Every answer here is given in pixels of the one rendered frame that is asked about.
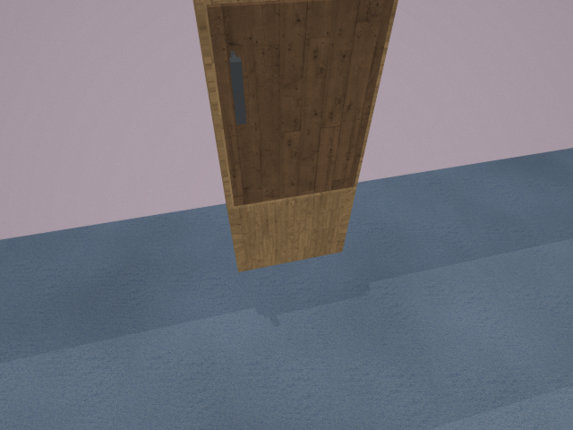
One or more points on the handle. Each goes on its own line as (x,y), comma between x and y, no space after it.
(238,88)

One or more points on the cupboard door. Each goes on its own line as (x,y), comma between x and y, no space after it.
(310,69)

